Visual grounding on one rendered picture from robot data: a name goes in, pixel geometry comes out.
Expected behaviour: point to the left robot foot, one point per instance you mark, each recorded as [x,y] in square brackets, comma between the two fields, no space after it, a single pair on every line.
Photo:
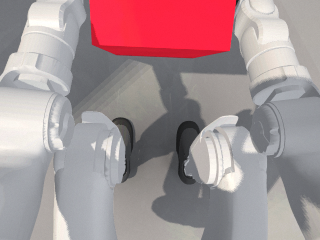
[126,130]

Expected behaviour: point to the right robot thigh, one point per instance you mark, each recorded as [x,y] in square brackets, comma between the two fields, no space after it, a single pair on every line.
[238,205]

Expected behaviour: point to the right robot upper arm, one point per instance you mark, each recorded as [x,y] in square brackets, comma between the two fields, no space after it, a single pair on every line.
[288,131]

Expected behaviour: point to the carton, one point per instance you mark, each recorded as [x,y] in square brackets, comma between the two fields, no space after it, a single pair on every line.
[162,28]

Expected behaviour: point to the right robot forearm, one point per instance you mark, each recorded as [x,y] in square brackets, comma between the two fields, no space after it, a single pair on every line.
[269,56]

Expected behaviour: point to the left robot upper arm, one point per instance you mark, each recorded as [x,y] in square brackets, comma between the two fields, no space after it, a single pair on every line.
[34,124]

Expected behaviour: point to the left robot forearm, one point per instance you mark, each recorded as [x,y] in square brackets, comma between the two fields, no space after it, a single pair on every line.
[47,48]

